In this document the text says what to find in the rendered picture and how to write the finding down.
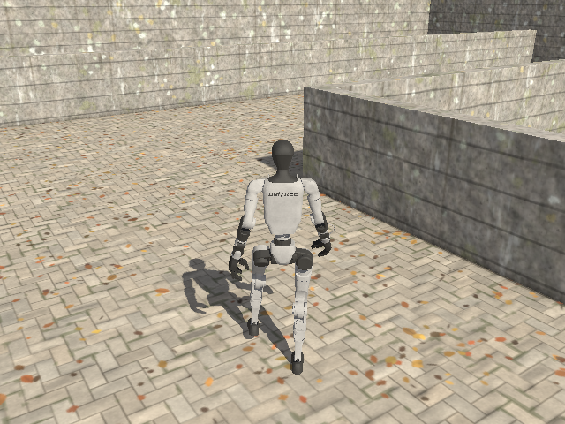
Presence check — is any robot left upper arm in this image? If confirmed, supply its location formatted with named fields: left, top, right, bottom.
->
left=242, top=178, right=265, bottom=229

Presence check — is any robot right forearm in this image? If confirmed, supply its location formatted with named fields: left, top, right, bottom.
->
left=315, top=211, right=330, bottom=244

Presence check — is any robot left thigh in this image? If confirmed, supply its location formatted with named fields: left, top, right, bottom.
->
left=252, top=245, right=271, bottom=289

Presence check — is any robot head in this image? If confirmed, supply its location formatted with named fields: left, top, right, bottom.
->
left=267, top=140, right=298, bottom=183

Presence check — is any robot left forearm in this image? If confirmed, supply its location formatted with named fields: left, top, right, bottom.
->
left=231, top=216, right=250, bottom=260

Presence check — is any robot right upper arm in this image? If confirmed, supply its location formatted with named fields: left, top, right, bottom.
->
left=301, top=178, right=324, bottom=225

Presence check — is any left robot hand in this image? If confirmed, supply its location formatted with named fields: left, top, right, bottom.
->
left=229, top=256, right=249, bottom=281

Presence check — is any right robot hand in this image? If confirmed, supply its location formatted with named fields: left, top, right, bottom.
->
left=311, top=239, right=332, bottom=257

